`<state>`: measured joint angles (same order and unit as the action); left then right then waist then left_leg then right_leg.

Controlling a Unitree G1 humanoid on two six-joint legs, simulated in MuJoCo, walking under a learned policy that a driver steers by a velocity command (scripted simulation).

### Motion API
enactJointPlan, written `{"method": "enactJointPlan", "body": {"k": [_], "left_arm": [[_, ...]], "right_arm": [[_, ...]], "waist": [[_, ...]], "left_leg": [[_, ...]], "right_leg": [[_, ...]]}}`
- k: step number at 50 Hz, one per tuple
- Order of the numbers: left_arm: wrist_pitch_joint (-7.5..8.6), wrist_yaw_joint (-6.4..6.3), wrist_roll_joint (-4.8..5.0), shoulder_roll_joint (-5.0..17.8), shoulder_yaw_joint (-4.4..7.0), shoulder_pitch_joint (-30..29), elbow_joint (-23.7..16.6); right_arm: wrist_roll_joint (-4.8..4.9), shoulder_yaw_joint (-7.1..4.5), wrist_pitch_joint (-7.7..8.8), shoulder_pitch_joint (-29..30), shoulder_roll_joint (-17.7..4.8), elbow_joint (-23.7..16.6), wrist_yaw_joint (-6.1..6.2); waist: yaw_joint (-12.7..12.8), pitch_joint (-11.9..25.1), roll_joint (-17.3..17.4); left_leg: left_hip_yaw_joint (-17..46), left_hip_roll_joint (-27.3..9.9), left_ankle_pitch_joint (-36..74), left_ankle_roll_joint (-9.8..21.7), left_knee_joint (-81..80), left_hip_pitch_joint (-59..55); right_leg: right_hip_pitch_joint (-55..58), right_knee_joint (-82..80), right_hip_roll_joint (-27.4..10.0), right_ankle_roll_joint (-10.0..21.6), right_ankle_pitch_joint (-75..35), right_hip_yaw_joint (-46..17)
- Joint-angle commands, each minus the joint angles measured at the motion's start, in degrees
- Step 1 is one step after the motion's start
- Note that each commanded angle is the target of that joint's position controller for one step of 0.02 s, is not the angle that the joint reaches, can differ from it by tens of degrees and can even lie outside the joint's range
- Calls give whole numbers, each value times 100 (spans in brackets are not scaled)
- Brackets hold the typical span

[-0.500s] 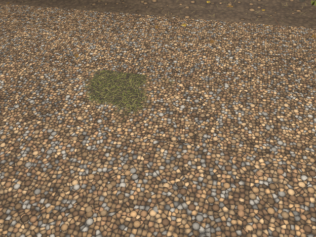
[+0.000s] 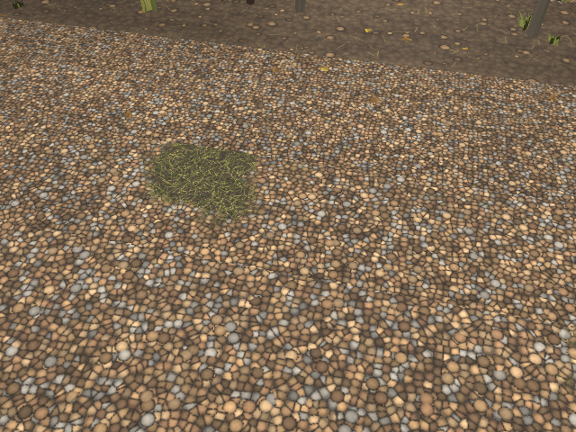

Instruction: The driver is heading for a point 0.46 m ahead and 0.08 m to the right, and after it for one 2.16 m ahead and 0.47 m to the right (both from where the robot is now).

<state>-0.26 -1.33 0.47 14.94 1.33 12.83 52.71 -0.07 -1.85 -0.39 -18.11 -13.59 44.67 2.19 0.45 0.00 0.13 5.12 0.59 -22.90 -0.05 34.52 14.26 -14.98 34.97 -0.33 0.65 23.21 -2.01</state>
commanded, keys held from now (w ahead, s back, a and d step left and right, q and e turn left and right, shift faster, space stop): w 0.18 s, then w+e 0.50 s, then e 0.22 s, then no key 0.10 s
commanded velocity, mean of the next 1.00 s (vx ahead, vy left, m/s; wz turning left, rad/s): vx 0.36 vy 0.00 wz -0.34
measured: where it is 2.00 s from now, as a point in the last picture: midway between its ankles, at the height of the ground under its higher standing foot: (340, 415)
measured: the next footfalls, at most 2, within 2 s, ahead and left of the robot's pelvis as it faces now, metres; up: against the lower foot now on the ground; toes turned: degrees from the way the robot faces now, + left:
right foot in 0.52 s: +0.24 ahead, -0.08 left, +0.00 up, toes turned -8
left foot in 0.98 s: +0.60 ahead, +0.04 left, -0.18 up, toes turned -27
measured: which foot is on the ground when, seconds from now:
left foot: down 0.00-0.50, up 0.52-0.96, down 0.98-1.00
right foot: down 0.00-0.24, up 0.26-0.50, down 0.52-0.98, up 1.00-1.00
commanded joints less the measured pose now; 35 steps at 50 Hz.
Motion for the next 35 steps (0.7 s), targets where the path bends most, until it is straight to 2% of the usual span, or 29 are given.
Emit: {"method": "enactJointPlan", "body": {"k": [1,4,6,8,9,10,11,12,13,14,15,17,19,20,21,22,23,24,25,26,27,28,29,30,31,32,33,34,35], "left_arm": [[232,-11,51,647,171,21,-244],[361,30,88,714,192,310,-166],[407,59,94,901,232,646,-86],[411,76,102,1151,280,717,-92],[399,86,123,1133,270,573,-156],[376,102,137,1033,235,286,-267],[407,107,135,897,187,-327,-497],[550,132,70,660,130,-668,-770],[698,160,34,635,136,-435,-754],[732,196,168,763,191,-340,-703],[692,229,257,641,178,-253,-693],[585,264,233,505,175,-424,-751],[531,374,124,260,95,-849,-1019],[481,424,33,90,41,-911,-1120],[438,438,24,115,46,-676,-1112],[405,428,23,301,131,-226,-1004],[353,426,-1,519,276,648,-727],[286,387,7,780,399,1443,-600],[237,332,-14,1030,551,2419,-383],[195,253,-54,1251,666,3721,-31],[250,259,56,1122,513,3175,-54],[402,324,88,974,300,2005,-649],[422,407,116,708,226,1274,-1045],[439,487,46,1094,351,795,-1187],[479,534,96,1035,350,281,-1411],[480,494,92,949,289,-99,-1537],[482,416,111,1022,303,-215,-1578],[459,287,75,1157,371,-86,-1507],[487,132,-97,1190,377,176,-1406]], "right_arm": [[58,-177,227,-15,-668,-327,-10],[116,-142,375,129,-544,-429,-71],[148,-103,499,276,-395,-546,-117],[183,-77,646,287,-335,-652,-161],[180,-77,693,140,-351,-617,-189],[163,-126,734,-329,-435,-453,-216],[161,-257,769,-1094,-741,-156,-238],[140,-498,710,-2006,-1380,177,-227],[69,-457,626,-2084,-1258,158,-227],[-12,-332,557,-1861,-856,93,-219],[-67,-290,518,-1546,-726,-8,-208],[6,-213,472,-886,-586,-99,-213],[-24,-186,475,-386,-654,-186,-160],[-38,-233,491,-425,-850,-126,-108],[-50,-276,491,-572,-975,-22,-84],[-98,-292,540,-440,-1044,-105,-61],[-111,-315,609,-124,-1096,-119,-48],[8,-302,647,353,-1072,-279,-47],[104,-307,704,954,-1123,-425,-97],[285,-328,843,1777,-1164,-604,-182],[167,-116,980,1269,-313,-695,-349],[150,2,1072,557,-114,-846,-428],[335,-115,1029,345,-615,-854,-425],[369,-139,938,375,-716,-1054,-393],[295,-211,785,448,-897,-965,-299],[187,-215,626,374,-878,-981,-265],[60,-163,522,459,-757,-1085,-245],[-104,-93,526,707,-586,-1250,-234],[-194,-96,612,771,-650,-1100,-249]], "waist": [[37,-542,79],[126,-546,-153],[195,-537,-612],[96,-638,-1034],[-15,-648,-1070],[-293,-485,-935],[-720,-305,-372],[-1005,75,1080],[-919,121,1551],[-724,-160,847],[-555,-306,548],[-375,-654,532],[-321,-726,602],[-316,-552,681],[-245,-282,721],[-48,-58,561],[403,364,641],[843,643,648],[1511,832,561],[2401,887,120],[1705,135,-1401],[693,85,-1954],[236,33,-989],[-185,-93,-413],[-376,-406,330],[-578,-513,432],[-613,-667,312],[-519,-604,88],[-412,-376,396]], "left_leg": [[404,-291,-1654,444,-892,746],[255,-184,-1299,436,-570,965],[-147,22,-663,373,91,1275],[-457,59,-120,441,484,1420],[-433,11,-40,536,169,1072],[-360,-7,195,607,-285,247],[82,-207,861,669,-744,-1006],[1515,-980,1706,952,-1265,-2694],[2602,-1932,3070,1283,-1443,-3165],[2289,-2054,3491,1316,-1281,-2998],[1734,-1947,3734,1234,-1329,-2845],[717,-1676,3727,903,-1787,-2256],[-64,-1168,3524,753,-2189,-1209],[-416,-1007,3560,780,-2231,-843],[-530,-1079,3784,902,-2178,-617],[-809,-1034,4186,938,-1954,-182],[-966,-1246,5589,890,-1235,-202],[-1139,-1139,6546,781,-439,22],[-1130,-1068,6819,675,939,805],[-1096,-624,4971,432,3426,1842],[-892,237,-851,312,5770,3100],[53,241,-1457,497,6144,3671],[211,88,-972,484,5750,3507],[233,-24,-501,485,5256,3665],[305,-322,-298,395,4818,3430],[345,-510,-187,287,4296,3109],[198,-589,-66,156,3479,2644],[-67,-470,401,74,2954,2206],[-141,-408,2000,98,2984,1832]], "right_leg": [[-395,-771,-250,446,1539,-418],[-134,-998,-440,660,1593,-856],[250,-1463,-891,955,1802,-1700],[343,-1827,-1488,1336,1499,-2628],[130,-1653,-1492,1311,892,-2543],[-264,-1309,-1238,1115,97,-2123],[-1052,-410,-682,730,-1173,-1254],[-2401,1712,176,204,-1943,-68],[-3454,2794,329,93,427,-276],[-3786,3297,163,232,665,-738],[-3881,3416,46,316,342,-825],[-3651,2370,-263,369,-404,-619],[-2527,1155,-142,252,-1208,86],[-1802,880,-8,160,-1523,443],[-1139,1066,129,128,-1736,674],[-352,1442,311,118,-2252,866],[221,2114,246,265,-2505,618],[853,2209,423,425,-2070,687],[2101,2030,539,627,-1958,734],[3271,1140,388,958,-2459,577],[2896,102,-210,1448,-2504,-546],[2235,-388,-974,2002,-2791,-2552],[1501,-1103,-1394,2303,-3264,-3187],[747,-1565,-1698,2439,-1433,-4179],[-81,-1498,-1638,2292,-757,-4206],[-857,-1472,-1548,2161,-683,-3882],[-1504,-1596,-1244,1995,-684,-3351],[-1807,-1618,-922,1871,-1167,-2824],[-1827,-1091,-710,1714,-1637,-2420]]}}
